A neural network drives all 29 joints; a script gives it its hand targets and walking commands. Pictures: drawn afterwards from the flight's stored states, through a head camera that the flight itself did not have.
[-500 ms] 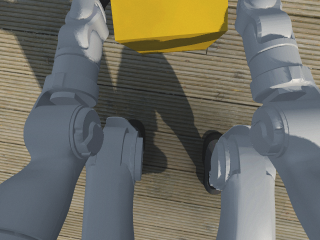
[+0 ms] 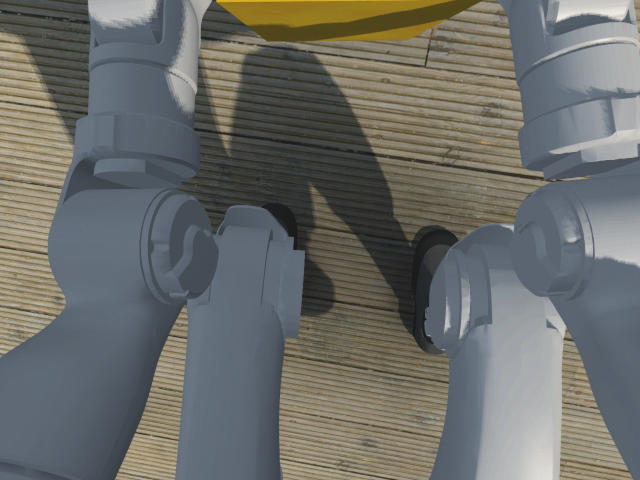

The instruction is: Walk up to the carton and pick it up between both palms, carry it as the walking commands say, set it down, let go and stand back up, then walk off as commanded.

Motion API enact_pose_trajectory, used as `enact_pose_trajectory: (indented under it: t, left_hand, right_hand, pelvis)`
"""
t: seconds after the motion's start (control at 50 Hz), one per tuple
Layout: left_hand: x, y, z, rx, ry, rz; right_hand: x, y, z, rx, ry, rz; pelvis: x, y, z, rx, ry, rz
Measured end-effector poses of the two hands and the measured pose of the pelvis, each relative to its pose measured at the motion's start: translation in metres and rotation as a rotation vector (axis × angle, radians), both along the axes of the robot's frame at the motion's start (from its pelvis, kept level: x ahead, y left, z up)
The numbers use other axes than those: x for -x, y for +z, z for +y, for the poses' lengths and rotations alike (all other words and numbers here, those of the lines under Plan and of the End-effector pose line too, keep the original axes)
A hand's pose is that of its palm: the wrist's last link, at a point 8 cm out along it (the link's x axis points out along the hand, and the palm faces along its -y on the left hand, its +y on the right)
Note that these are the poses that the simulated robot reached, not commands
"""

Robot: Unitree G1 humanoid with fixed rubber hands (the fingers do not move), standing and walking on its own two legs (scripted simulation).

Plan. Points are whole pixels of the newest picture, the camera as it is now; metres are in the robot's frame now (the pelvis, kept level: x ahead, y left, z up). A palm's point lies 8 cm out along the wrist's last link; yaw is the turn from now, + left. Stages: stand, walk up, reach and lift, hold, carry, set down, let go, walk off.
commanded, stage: reach and lift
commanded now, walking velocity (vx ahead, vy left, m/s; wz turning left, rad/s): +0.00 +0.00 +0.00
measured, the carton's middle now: out of the picture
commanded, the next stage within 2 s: none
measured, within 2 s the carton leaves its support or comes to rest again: neither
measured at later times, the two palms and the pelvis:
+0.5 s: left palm out of the picture +0.55 +0.17 -0.10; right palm out of the picture +0.58 -0.09 -0.10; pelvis +0.00 +0.00 +0.04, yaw +0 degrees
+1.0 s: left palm out of the picture +0.53 +0.17 -0.03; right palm out of the picture +0.56 -0.09 -0.03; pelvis -0.02 +0.00 +0.08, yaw +0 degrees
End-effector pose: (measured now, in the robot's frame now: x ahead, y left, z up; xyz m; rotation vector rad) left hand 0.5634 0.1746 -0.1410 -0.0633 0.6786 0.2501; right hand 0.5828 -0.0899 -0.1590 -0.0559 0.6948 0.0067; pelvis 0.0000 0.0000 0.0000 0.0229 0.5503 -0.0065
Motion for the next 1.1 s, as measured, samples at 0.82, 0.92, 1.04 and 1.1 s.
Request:
enact_pose_trajectory:
  t: [0.82,0.92,1.04,1.1]
  left_hand:
    - [0.031,0.084,-0.006,0.063,0.068,-0.076]
    - [0.028,0.106,-0.003,0.018,0.034,-0.056]
    - [0.038,0.119,0.001,0.042,0.059,-0.071]
    - [0.042,0.120,0.000,0.057,0.061,-0.063]
  right_hand:
    - [0.012,0.107,-0.004,-0.031,-0.029,-0.054]
    - [0.015,0.120,-0.002,-0.031,-0.031,-0.041]
    - [0.021,0.136,0.003,-0.037,-0.028,-0.051]
    - [0.023,0.143,0.002,-0.024,-0.029,-0.043]
  pelvis:
    - [0.009,0.062,-0.002,-0.005,-0.010,-0.056]
    - [0.014,0.071,0.000,-0.006,-0.007,-0.075]
    - [0.017,0.085,0.003,-0.001,-0.006,-0.077]
    - [0.019,0.090,0.004,0.005,-0.002,-0.078]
